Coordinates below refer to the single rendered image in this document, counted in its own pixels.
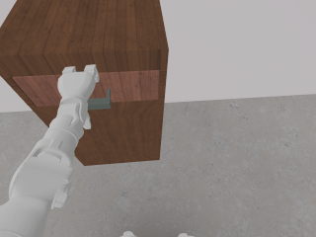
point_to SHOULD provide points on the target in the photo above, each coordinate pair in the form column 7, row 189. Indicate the robot left upper arm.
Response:
column 41, row 186

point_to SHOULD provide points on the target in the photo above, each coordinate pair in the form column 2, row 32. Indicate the handle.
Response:
column 100, row 103

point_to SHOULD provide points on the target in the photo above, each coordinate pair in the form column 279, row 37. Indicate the robot left hand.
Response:
column 82, row 84

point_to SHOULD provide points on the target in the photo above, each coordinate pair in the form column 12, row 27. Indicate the cabinet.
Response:
column 42, row 37

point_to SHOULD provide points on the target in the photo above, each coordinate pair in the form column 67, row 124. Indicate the drawer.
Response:
column 126, row 86

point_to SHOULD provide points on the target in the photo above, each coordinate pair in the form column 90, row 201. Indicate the robot left forearm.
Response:
column 62, row 137

